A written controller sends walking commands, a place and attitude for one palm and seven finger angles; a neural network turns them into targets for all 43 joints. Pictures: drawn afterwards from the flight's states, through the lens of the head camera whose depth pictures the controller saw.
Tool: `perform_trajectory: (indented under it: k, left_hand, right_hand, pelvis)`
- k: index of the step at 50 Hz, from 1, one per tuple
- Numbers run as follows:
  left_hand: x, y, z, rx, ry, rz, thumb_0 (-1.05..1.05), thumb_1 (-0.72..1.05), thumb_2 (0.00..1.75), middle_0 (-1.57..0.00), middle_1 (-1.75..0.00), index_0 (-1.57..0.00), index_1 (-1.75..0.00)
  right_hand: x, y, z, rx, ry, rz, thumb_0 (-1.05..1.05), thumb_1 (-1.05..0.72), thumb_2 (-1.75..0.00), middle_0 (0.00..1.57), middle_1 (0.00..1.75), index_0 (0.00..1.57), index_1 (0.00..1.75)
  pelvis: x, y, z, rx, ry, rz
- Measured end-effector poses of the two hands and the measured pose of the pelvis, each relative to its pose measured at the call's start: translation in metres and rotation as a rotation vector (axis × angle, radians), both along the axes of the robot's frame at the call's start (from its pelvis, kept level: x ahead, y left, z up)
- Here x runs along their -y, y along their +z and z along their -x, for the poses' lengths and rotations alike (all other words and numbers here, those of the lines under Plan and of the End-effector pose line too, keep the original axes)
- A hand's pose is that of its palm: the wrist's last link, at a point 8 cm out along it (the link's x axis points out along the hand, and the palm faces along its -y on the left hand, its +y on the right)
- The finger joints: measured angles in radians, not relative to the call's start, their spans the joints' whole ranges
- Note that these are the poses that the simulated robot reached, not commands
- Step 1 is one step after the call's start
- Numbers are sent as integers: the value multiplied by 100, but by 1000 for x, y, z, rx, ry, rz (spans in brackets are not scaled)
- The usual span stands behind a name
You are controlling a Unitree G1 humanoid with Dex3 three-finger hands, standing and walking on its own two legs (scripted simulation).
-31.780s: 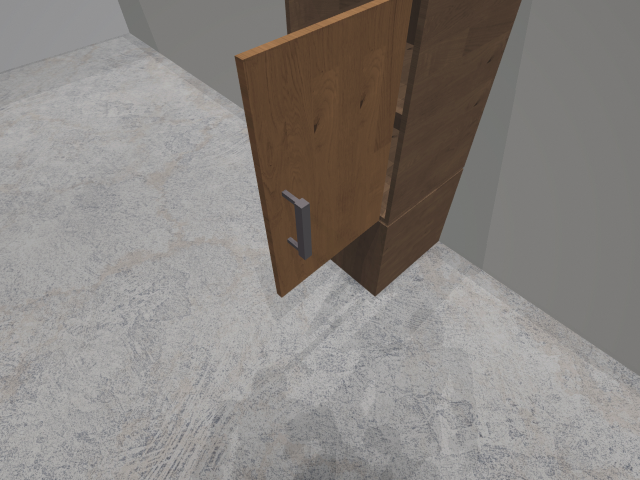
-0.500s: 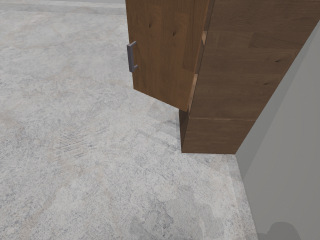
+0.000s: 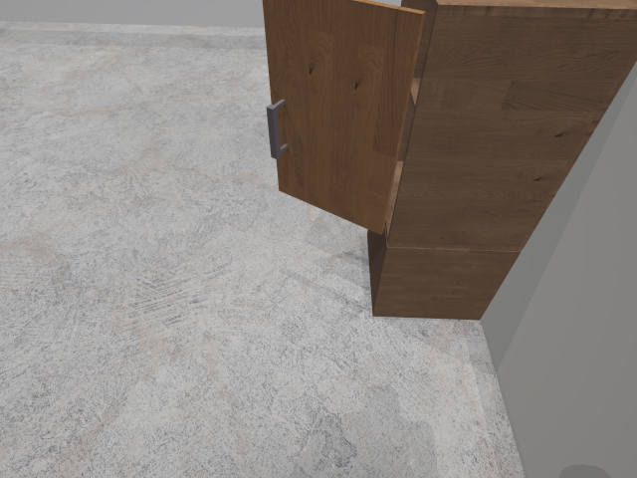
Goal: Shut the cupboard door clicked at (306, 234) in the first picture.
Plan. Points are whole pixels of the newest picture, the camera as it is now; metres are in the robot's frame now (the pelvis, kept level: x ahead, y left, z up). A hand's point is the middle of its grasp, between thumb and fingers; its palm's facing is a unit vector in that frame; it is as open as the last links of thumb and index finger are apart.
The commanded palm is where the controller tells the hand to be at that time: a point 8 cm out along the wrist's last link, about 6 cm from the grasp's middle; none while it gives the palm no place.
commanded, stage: let the arm hang, fingers relaxed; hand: left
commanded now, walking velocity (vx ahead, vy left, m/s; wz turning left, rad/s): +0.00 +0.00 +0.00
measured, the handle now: (278, 129) +0.98 +0.17 -0.09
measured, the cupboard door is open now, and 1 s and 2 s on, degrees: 60 60 60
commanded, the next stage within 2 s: look to check the result in 0.32 s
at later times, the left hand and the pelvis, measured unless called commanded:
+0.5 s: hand out of the picture -0.01 +0.18 -0.18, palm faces +0.03 -0.98 -0.21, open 7.3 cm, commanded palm none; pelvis +0.01 +0.00 +0.00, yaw +0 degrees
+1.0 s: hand out of the picture +0.04 +0.19 -0.17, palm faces +0.02 -0.97 -0.25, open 7.4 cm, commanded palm none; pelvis +0.02 -0.02 +0.00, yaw +0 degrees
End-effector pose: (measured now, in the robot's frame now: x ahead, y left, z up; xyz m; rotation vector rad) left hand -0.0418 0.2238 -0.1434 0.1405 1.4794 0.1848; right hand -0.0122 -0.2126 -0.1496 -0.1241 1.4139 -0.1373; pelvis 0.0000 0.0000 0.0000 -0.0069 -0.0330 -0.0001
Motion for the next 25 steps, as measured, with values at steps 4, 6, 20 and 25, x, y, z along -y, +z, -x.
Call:
perform_trajectory:
  k: [4, 6, 20, 25]
  left_hand:
    - [8, -3, -12, 39, -4, 23, 0, 91, 90, -20, -30, -19, -30]
    - [12, -5, -17, 54, -7, 34, 0, 91, 90, -20, -30, -19, -30]
    - [8, -4, -28, 61, -18, 26, 0, 91, 90, -20, -30, -20, -30]
    - [-1, -1, -28, 48, -20, -1, 0, 91, 90, -20, -30, -20, -30]
  right_hand:
    - [2, 1, -4, 15, 0, 10, 1, -91, -90, 20, 30, 20, 30]
    - [3, 2, -5, 21, -2, 16, 1, -91, -90, 20, 30, 20, 30]
    - [13, 6, -2, 6, -10, 38, 1, -91, -90, 20, 30, 20, 30]
    - [18, 5, -4, -2, -7, 41, 1, -91, -90, 20, 30, 20, 30]
  pelvis:
    - [-1, 0, 0, 0, 0, -1]
    - [-1, 0, -1, 0, 0, -2]
    - [2, 1, -4, -3, -1, -3]
    - [3, 1, -5, -2, -1, -3]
